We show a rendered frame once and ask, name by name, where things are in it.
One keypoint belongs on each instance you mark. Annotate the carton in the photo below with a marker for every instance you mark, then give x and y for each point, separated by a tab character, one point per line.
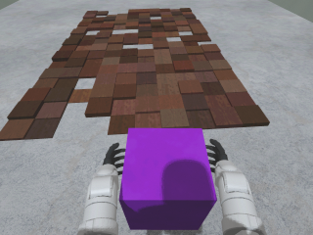
166	181

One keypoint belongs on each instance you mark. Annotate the robot left forearm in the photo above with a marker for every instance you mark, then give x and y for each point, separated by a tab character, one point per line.
101	203

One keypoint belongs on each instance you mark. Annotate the robot right hand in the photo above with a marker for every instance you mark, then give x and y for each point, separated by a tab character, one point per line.
219	153

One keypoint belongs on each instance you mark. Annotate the robot left hand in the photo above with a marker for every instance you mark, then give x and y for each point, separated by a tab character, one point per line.
110	158

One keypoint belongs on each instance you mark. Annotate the robot right forearm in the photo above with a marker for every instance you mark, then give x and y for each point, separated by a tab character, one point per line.
236	201

